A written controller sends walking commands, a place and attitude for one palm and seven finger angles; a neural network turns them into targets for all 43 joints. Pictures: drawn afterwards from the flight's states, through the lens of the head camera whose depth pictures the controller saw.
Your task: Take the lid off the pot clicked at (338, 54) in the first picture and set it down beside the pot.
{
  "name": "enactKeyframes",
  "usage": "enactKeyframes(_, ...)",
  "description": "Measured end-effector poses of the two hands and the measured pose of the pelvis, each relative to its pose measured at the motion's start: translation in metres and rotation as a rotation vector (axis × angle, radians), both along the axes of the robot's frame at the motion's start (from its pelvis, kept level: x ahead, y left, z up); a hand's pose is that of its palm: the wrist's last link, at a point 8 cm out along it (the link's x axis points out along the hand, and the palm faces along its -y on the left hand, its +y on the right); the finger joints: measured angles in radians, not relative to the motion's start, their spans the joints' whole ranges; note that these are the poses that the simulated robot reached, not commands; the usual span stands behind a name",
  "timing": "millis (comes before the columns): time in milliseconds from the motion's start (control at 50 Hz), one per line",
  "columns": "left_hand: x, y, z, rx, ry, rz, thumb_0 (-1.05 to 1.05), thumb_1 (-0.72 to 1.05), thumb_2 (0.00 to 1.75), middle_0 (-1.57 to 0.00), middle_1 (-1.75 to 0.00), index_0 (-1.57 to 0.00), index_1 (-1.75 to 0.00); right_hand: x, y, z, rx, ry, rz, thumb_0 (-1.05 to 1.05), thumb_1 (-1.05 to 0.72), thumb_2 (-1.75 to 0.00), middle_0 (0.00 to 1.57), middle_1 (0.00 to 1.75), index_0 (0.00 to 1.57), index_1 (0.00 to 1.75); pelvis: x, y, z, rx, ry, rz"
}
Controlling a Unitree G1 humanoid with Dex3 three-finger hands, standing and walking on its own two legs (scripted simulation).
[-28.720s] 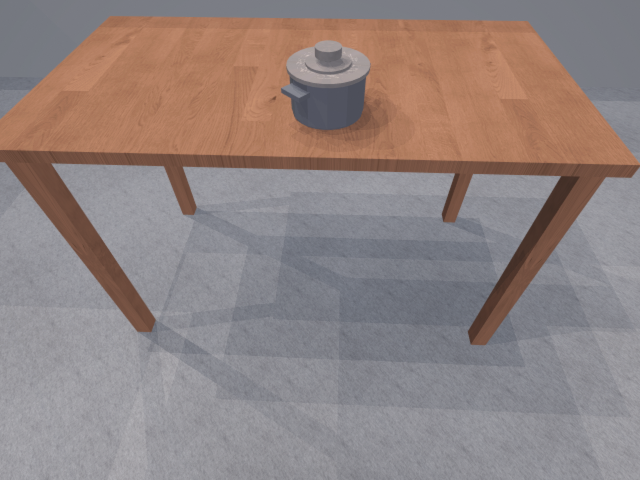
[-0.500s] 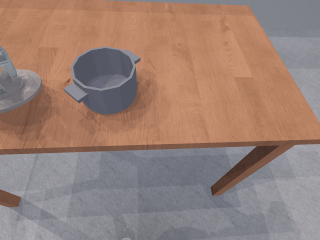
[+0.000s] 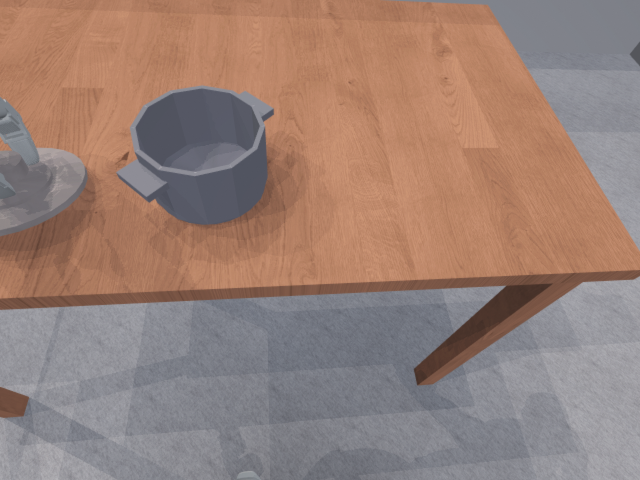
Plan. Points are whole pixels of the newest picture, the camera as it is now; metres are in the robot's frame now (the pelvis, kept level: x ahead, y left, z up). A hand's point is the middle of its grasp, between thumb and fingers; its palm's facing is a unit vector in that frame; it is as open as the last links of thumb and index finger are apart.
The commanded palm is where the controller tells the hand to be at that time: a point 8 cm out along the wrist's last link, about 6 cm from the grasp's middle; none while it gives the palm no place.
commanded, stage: lower the lid onto the table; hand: left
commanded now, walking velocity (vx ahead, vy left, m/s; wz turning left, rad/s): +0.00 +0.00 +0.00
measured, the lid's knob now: out of the picture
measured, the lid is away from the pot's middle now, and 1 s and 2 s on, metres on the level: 0.23 0.24 0.24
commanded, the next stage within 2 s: open the fingers wide in 0.30 s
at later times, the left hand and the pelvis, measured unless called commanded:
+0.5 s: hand out of the picture +0.45 +0.34 +0.11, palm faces -0.44 -0.14 -0.89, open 8.1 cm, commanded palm +0.48 +0.34 +0.17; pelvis -0.01 +0.00 -0.01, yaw -1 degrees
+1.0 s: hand out of the picture +0.43 +0.34 +0.11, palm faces -0.43 -0.11 -0.90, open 8.4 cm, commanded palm +0.47 +0.34 +0.17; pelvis -0.02 +0.00 -0.01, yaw +1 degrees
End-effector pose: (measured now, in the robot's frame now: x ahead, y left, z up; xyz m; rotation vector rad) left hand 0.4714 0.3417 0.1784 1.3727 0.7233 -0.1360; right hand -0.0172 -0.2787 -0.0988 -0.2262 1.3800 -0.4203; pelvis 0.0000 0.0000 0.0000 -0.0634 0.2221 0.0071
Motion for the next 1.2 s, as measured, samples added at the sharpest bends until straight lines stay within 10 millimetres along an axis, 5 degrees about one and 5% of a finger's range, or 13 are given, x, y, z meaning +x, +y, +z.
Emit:
enactKeyframes(500,-0.012,0.003,-0.010,0.057,-0.083,-0.088,0.01,0.16,0.73,-0.66,-0.98,-0.64,-0.98,-0.005,0.008,-0.010,0.041,0.016,-0.007,0.01,-0.91,-0.90,0.20,0.30,0.20,0.30,-0.009,0.003,-0.009,-0.004,0.034,-0.011)
enactKeyframes(900,-0.042,-0.002,-0.013,0.028,-0.106,-0.165,-0.01,0.27,0.71,-0.56,-0.97,-0.54,-0.97,0.040,0.005,-0.007,0.021,-0.072,0.067,0.01,-0.91,-0.90,0.20,0.30,0.20,0.30,-0.021,0.003,-0.007,-0.007,-0.016,0.014)
enactKeyframes(1200,-0.033,-0.006,-0.010,0.034,-0.124,-0.185,0.00,0.13,0.68,-0.45,-0.92,-0.44,-0.91,0.024,0.010,-0.009,0.034,-0.022,0.042,0.01,-0.91,-0.90,0.20,0.30,0.20,0.30,-0.019,0.006,-0.006,-0.004,-0.010,0.009)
